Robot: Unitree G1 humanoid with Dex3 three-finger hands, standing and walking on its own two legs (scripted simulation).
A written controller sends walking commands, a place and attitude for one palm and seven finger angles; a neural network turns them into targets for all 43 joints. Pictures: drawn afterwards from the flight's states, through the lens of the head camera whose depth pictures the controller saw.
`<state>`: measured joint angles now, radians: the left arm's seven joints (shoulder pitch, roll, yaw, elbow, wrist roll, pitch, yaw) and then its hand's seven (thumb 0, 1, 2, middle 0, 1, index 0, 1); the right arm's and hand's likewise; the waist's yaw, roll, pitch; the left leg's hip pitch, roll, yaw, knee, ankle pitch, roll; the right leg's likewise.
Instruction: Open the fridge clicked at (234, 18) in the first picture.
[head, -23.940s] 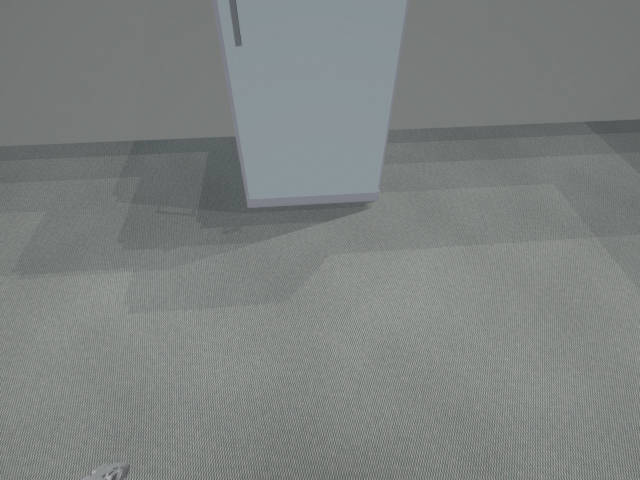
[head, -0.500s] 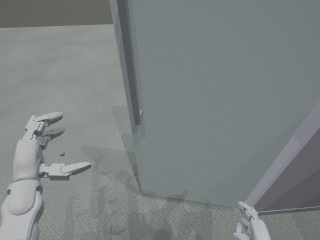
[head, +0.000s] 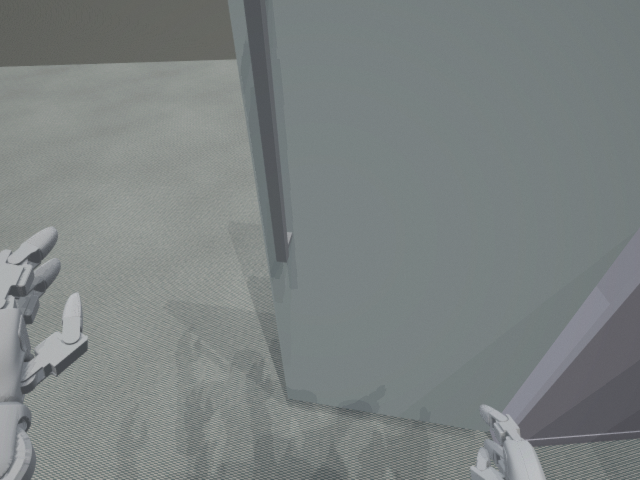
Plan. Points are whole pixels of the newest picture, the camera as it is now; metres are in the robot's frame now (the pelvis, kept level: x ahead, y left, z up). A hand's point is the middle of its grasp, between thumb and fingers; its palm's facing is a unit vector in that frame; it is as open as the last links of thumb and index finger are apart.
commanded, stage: draw the hand back to the body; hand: left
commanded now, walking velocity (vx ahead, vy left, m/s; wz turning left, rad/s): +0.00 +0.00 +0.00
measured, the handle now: (275, 144) +0.48 +0.14 +0.21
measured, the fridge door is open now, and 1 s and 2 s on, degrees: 76 76 76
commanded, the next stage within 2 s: step back with the hand held close in 0.28 s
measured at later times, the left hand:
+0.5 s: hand (70, 331) +0.18 +0.27 +0.16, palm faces +0.48 -0.79 -0.37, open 7.4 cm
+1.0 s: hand (2, 404) +0.12 +0.30 +0.16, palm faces +0.47 -0.77 -0.44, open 7.4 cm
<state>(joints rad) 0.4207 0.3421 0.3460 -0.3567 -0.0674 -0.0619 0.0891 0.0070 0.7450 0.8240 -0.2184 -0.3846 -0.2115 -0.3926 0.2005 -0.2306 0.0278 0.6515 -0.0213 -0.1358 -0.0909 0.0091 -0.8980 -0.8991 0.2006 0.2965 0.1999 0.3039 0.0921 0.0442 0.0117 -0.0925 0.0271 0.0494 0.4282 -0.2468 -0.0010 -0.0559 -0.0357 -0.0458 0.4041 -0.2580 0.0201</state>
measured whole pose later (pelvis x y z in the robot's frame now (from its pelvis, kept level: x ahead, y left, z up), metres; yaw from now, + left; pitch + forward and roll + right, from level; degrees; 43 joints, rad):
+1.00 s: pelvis -0.08 +0.02 -0.02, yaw +1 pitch -1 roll -2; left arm 0.49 0.39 0.43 -0.47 -0.01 -0.24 0.13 0.01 0.89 0.90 -0.22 -0.30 -0.21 -0.31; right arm 0.23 -0.22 0.02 0.57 -0.01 -0.10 -0.09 0.01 -0.90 -0.90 0.20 0.30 0.20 0.30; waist 0.03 0.00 0.02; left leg -0.40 0.02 0.04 0.62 -0.22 0.05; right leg -0.34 -0.05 -0.04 0.55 -0.20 0.04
